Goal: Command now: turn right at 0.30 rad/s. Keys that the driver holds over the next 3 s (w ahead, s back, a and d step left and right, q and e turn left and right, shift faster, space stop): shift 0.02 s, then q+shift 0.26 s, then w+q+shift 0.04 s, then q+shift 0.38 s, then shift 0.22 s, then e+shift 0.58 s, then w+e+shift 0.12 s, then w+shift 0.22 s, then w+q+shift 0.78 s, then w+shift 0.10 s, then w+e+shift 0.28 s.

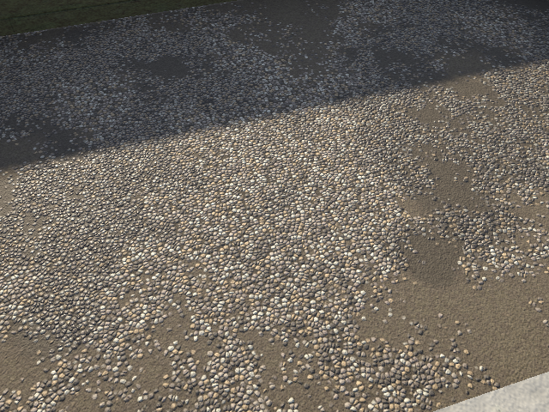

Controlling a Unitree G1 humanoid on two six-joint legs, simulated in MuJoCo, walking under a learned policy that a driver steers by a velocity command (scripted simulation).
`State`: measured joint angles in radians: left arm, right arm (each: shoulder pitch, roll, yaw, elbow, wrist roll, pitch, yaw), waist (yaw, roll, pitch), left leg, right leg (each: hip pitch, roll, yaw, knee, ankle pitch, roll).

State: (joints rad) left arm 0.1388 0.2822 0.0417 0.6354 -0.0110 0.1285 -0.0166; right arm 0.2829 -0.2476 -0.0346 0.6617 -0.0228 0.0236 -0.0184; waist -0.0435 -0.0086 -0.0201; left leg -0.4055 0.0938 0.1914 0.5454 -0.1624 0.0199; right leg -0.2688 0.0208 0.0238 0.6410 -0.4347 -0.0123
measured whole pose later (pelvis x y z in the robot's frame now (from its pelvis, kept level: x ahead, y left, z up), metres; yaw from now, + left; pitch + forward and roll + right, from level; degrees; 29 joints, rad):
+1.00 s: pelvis -0.02 -0.02 +0.00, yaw +35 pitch +2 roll +1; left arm 0.15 0.20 -0.02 0.67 0.03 0.01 0.02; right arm 0.25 -0.26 -0.04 0.64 0.00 0.07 -0.02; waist -0.03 0.04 0.00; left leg -0.31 -0.18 -0.23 0.65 -0.47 0.04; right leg -0.37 0.05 0.04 0.56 -0.22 -0.04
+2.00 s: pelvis -0.01 -0.02 -0.01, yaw -1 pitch +3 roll +0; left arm 0.01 0.20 -0.01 0.55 0.02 0.02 -0.02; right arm 0.39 -0.26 -0.03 0.71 0.02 -0.02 -0.02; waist -0.08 -0.01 0.01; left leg -0.35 0.06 0.10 0.80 -0.43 0.05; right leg -0.41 0.01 -0.03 0.67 -0.31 -0.04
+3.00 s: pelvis +0.10 +0.06 +0.00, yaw +30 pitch -3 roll -1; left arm 0.06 0.20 0.00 0.64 -0.03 0.04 -0.01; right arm -0.06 -0.19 0.04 0.53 -0.01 0.05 -0.01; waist -0.01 0.02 0.06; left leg -0.27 -0.17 -0.03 0.51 -0.17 0.09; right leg -0.23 0.05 0.10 0.58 -0.28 0.00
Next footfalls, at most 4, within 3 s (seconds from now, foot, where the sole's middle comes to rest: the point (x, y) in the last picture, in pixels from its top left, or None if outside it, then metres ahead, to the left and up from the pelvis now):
0.02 right None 0.00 -0.10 -0.76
0.44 left None -0.05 0.07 -0.76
0.94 right None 0.10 -0.04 -0.76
1.40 left None -0.02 0.10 -0.76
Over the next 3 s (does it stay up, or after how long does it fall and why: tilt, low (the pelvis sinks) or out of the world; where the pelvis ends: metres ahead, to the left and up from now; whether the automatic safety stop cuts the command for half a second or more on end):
stays up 0.10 0.06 0.00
